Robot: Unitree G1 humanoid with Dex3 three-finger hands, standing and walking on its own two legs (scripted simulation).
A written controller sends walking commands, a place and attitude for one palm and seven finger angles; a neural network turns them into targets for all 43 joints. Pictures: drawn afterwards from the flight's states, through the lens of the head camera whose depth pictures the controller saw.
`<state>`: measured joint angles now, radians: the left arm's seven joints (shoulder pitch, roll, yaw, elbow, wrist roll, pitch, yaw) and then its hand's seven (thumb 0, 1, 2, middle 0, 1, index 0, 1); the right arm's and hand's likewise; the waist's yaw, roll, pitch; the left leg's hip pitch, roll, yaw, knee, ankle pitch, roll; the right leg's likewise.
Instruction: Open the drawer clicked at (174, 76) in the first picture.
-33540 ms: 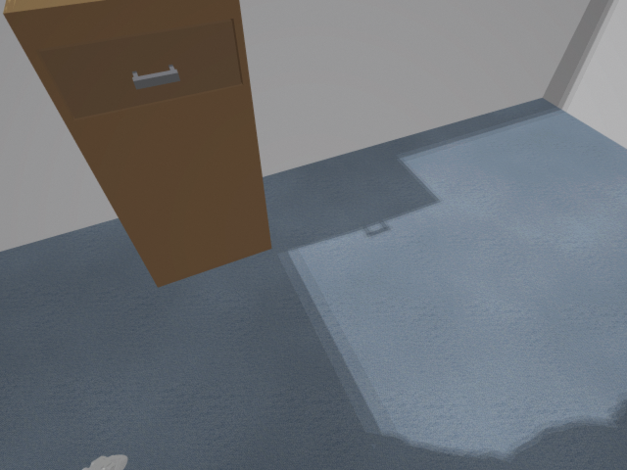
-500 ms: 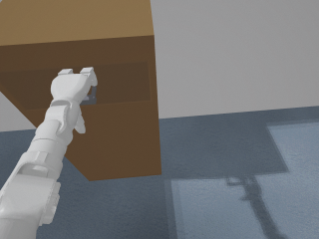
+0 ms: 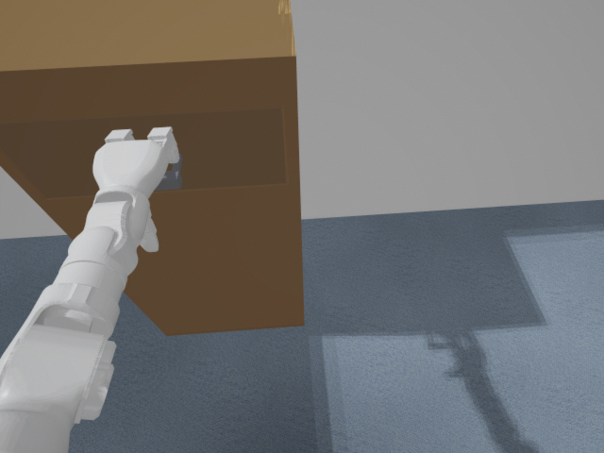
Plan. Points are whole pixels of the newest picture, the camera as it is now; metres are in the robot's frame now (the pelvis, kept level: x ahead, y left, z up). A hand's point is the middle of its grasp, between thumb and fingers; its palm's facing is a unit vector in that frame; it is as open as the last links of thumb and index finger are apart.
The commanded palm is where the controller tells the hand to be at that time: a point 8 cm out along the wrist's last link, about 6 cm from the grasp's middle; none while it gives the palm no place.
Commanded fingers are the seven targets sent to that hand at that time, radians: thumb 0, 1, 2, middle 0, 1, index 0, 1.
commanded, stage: lower the fingers behind the handle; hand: left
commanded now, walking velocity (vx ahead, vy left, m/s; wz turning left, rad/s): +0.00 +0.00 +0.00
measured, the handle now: (148, 171) +0.51 +0.24 +0.06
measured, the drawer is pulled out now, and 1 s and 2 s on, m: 0.00 0.00 0.00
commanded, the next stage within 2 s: lift the fingers back up to retry in 0.70 s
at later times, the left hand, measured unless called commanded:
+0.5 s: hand (149, 192) +0.46 +0.23 +0.07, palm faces +0.01 +0.03 -1.00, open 13.8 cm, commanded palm +0.44 +0.23 +0.09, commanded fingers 0.00 -0.50 0.30 -0.30 -1.20 -0.30 -1.20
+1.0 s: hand (147, 188) +0.47 +0.23 +0.07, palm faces -0.01 +0.00 -1.00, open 13.5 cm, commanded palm +0.44 +0.24 +0.12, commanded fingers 0.00 -0.50 0.30 -0.30 -1.20 -0.30 -1.20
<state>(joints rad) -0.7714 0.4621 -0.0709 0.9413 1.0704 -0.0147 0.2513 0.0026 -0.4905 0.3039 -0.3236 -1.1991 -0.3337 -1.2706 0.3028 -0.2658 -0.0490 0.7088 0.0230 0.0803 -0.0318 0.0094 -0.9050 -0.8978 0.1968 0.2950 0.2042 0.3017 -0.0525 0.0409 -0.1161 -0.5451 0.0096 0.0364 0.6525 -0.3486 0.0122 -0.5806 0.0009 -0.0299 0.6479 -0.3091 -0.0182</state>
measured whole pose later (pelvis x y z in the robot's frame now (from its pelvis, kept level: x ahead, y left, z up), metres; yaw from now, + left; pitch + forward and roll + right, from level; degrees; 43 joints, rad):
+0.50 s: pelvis -0.02 +0.00 -0.01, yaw +0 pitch +16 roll +0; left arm -0.85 0.49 -0.08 1.02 1.07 0.01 0.27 0.00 -0.49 0.30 -0.32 -1.20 -0.27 -1.34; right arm 0.35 -0.27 -0.04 0.69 0.03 0.08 -0.04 0.01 -0.90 -0.90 0.20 0.30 0.20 0.30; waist -0.08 0.04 -0.13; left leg -0.65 0.02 0.04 0.73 -0.35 0.01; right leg -0.68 0.00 -0.02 0.71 -0.30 -0.02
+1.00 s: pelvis -0.02 +0.01 -0.01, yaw -1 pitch +16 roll +0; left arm -0.86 0.52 -0.05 1.02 1.06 -0.01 0.22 0.00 -0.49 0.30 -0.33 -1.22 -0.33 -1.34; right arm 0.35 -0.27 -0.02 0.68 0.03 0.07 -0.05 0.01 -0.90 -0.90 0.20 0.30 0.20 0.30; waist -0.09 0.04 -0.12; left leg -0.65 0.02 0.05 0.73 -0.35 0.02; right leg -0.69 0.01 -0.01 0.70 -0.29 -0.01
